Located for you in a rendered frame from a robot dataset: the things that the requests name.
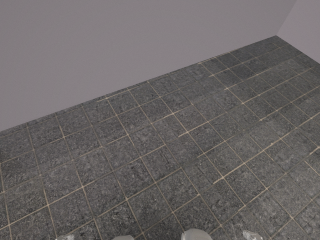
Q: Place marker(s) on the right robot hand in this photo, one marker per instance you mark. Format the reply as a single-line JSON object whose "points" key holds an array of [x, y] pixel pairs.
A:
{"points": [[249, 235]]}

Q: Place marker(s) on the right robot thigh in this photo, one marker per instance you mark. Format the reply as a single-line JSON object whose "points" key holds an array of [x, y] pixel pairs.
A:
{"points": [[195, 234]]}

